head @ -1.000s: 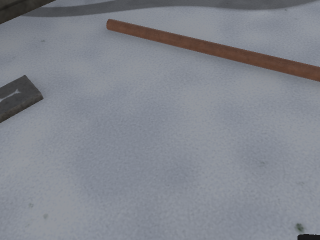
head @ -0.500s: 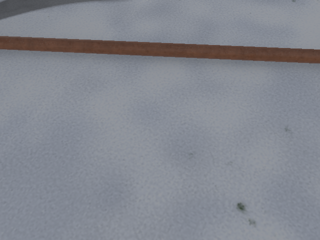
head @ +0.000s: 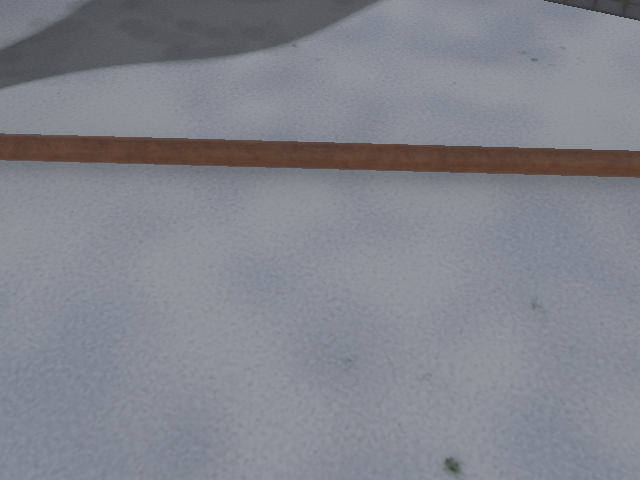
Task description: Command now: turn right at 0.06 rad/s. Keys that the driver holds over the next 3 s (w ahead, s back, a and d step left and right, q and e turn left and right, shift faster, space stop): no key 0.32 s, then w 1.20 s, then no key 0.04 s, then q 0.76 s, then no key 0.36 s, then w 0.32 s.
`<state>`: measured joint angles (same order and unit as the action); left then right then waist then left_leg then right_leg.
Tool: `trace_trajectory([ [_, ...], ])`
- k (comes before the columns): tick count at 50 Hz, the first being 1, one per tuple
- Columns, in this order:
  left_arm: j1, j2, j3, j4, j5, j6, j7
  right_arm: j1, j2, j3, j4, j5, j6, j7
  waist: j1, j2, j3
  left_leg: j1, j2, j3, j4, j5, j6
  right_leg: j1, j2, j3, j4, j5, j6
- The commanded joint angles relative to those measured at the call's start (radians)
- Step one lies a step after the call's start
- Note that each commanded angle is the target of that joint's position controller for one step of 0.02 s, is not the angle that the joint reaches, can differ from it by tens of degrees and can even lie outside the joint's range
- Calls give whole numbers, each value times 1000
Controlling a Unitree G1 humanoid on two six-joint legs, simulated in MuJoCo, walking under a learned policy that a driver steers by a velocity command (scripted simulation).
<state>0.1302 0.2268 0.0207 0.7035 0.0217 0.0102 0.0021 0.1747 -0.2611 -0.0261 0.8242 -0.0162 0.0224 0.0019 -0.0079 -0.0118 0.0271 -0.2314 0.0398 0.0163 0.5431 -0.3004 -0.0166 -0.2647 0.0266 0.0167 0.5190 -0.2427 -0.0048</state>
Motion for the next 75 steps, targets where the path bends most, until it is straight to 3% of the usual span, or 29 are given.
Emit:
trace_trajectory([
  [1, -29, 129, 43, -50, -1, -1, 16, -64, -117, -19, -59, -5, -35, 0, 15, 116, -23, -92, 64, -83, -169, 13, 40, 96, -52, 58, -48, 68, -20],
  [16, 49, 122, 58, 111, -13, -4, 35, -14, -98, -1, 22, 6, -45, -13, 2, 10, -33, -15, 30, -55, -144, 125, 49, 117, -65, 60, -67, 205, 6],
  [18, 75, 122, 61, 142, -22, -2, 38, 15, -123, -11, 45, 16, -38, -16, -3, 46, -39, -9, 26, -70, -174, -131, 79, 87, -13, -1, -15, -47, 0],
  [19, 69, 117, 62, 142, -25, -6, 38, 28, -149, -20, 49, 24, -33, -19, -12, 92, 1, -16, 62, -135, -219, -319, 116, 5, 14, -35, 39, -184, -2],
  [21, 9, 105, 60, 112, -37, -31, 32, 76, -196, -37, 61, 35, -36, -27, -36, 188, 97, 0, 242, -387, -364, -557, 222, -178, 2, -65, 191, -214, -12],
  [23, -28, 111, 62, 98, -50, -61, 18, 91, -200, -45, 65, 29, -57, -33, -45, 191, 146, 32, 325, -490, -409, -468, 275, -294, -69, -2, 302, -250, -38],
  [26, -5, 106, 60, 119, -55, -90, -4, 43, -189, -50, 51, 48, -71, -26, -14, 144, 95, 82, 261, -342, -378, -251, 225, -213, -92, -17, 144, -223, -60],
  [29, 204, 110, 79, 233, -43, -92, -11, 11, -167, -47, 49, 50, -63, -17, 82, 98, -5, -116, 126, -139, -215, -92, 159, 239, 12, -115, -41, 58, -32],
  [30, 301, 144, 93, 255, -47, -89, -4, -5, -115, -30, 42, 40, -69, -12, 125, 16, -33, -204, 69, -61, -25, -29, 112, 359, -64, 6, -96, -6, -60],
  [31, 398, 261, 117, 261, -47, -90, 5, -16, -41, -8, -2, 24, -84, -8, 137, -273, -78, -408, -49, 61, 347, -123, 28, 486, -311, 426, -255, -150, -185],
  [32, 397, 232, 99, 255, -32, -105, -8, -42, -88, -21, -23, 47, -101, -13, 137, -236, -66, -530, -69, -60, 559, -276, 34, 458, -416, 681, -347, -284, -294],
  [33, 314, 190, 82, 235, -32, -119, -10, -37, -123, -31, -24, 72, -114, -8, 94, -137, 15, -622, -4, -108, 647, -207, 62, 430, -408, 616, -349, -333, -287],
  [34, 260, 155, 69, 218, -30, -126, -13, -30, -130, -32, -14, 75, -124, -1, 72, -101, 46, -642, 36, -102, 653, -107, 85, 405, -365, 512, -355, -291, -250],
  [37, 220, 110, 44, 212, -22, -118, -17, -40, -122, -42, -4, 42, -127, 16, 39, -78, 54, -566, 90, -74, 534, 79, 81, 335, -274, 276, -382, 42, -177],
  [43, 278, 157, 46, 238, -23, -103, 11, -214, -43, -15, -68, 33, -108, 29, 71, -57, 83, -467, 45, 13, 177, 293, 10, 222, -207, 72, -429, 277, -176],
  [49, 324, 173, 56, 278, -43, -97, 17, -319, -74, -17, -118, 43, -117, 48, 62, -66, 111, -395, 14, 0, -19, 348, 64, 322, -273, 37, -406, 339, -158],
  [51, 299, 194, 65, 273, -37, -87, 18, -257, -107, -32, -108, 41, -120, 51, 13, -86, 48, -298, -18, 18, -21, 283, 96, 386, -288, 25, -305, 592, -137],
  [53, 279, 194, 65, 267, -25, -67, 19, -2, -169, -71, -34, 44, -112, 40, -116, -102, -116, 26, -82, 68, -17, 244, 145, 350, -235, -22, 4, 875, -100],
  [54, 289, 165, 51, 249, -13, -63, 20, 179, -218, -88, 8, 35, -107, 28, -177, -37, -242, 350, 58, -94, 27, 212, 197, 118, -195, -34, 295, 642, -73],
  [55, 439, 2, 7, 242, -20, -83, 3, 261, -294, -104, 39, 21, -105, 33, -90, 262, -416, 685, 319, -627, -107, -102, 377, -269, 13, -11, 698, -81, -6],
  [56, 373, 86, 23, 256, -44, -114, -3, 234, -197, -76, 38, 28, -107, 35, -122, 222, -405, 647, 323, -804, -274, -229, 356, -377, 15, 137, 832, -305, -27],
  [57, 262, 162, 46, 211, -74, -132, -6, 133, -162, -64, 27, 30, -113, 33, -100, 182, -216, 494, 301, -650, -295, -196, 305, -465, -41, 113, 870, -244, -45],
  [58, 198, 169, 45, 193, -73, -140, 1, 47, -137, -56, 7, 25, -119, 32, -66, 76, -132, 328, 269, -519, -316, -85, 279, -433, -99, 88, 825, -145, -56],
  [59, 170, 162, 51, 189, -57, -138, 10, -5, -113, -50, 4, 14, -127, 36, -32, 34, -70, 186, 233, -411, -339, 41, 264, -388, -139, 73, 760, -78, -53],
  [61, 216, 123, 52, 199, -41, -112, 16, -34, -82, -41, 11, 3, -137, 41, 25, 75, -60, 56, 179, -299, -388, 131, 253, -278, -182, 83, 686, -22, -50],
  [64, 170, 102, 49, 174, -34, -86, 20, 10, -110, -46, 41, 12, -144, 33, 35, 67, -8, -8, 170, -216, -445, 190, 273, -321, -202, 62, 575, 28, -21],
  [67, 49, 108, 49, 131, -21, -90, 18, 70, -140, -51, 62, 16, -137, 11, 3, 44, 23, 35, 158, -165, -460, 247, 263, -414, -202, 50, 382, 199, 10],
  [71, -97, 82, 33, 92, -29, -105, 1, 146, -159, -52, 85, 28, -126, -1, -50, 45, 37, 68, 122, -82, -455, 277, 222, -355, -147, -6, 124, 379, 14],
  [75, -208, 88, 25, 49, -40, -113, -24, 227, -162, -53, 124, 34, -104, -3, -83, 49, 60, 220, 174, -90, -398, 308, 220, -390, -120, -8, 14, 340, -2],
])
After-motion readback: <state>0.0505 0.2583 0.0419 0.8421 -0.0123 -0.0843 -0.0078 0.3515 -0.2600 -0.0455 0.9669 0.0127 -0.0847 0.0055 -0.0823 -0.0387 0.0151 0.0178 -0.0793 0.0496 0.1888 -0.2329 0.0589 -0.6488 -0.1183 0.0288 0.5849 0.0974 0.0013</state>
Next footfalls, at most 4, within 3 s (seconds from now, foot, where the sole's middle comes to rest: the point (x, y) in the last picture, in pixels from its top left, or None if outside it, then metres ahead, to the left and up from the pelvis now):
1.08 left None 0.48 0.11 -0.77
1.62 right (374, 360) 0.79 -0.12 -0.77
2.06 left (278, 369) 0.76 0.11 -0.77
2.52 right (369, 344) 0.83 -0.11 -0.77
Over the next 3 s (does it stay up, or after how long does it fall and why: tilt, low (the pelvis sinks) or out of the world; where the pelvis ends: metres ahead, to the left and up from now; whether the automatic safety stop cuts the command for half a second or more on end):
stays up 0.77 0.02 0.01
